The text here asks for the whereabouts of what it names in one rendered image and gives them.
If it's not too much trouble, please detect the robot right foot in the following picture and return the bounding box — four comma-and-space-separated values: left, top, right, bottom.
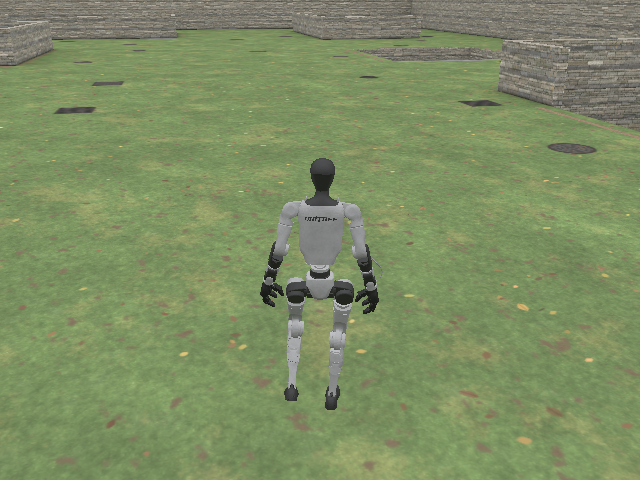
325, 385, 340, 410

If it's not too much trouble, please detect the left robot forearm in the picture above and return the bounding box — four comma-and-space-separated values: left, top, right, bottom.
263, 241, 283, 286

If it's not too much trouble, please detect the right robot upper arm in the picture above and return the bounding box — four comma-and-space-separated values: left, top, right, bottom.
342, 202, 367, 259

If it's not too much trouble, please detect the right robot forearm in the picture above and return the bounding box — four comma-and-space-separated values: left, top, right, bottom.
357, 244, 377, 291

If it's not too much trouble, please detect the robot right hand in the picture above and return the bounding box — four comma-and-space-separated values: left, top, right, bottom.
355, 287, 379, 314

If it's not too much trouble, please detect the robot left shin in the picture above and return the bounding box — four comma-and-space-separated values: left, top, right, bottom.
286, 320, 301, 389

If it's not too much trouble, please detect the left robot upper arm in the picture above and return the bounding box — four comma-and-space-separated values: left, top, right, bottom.
273, 201, 301, 256

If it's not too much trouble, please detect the robot left hand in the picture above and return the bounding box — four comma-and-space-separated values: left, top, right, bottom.
260, 282, 284, 307

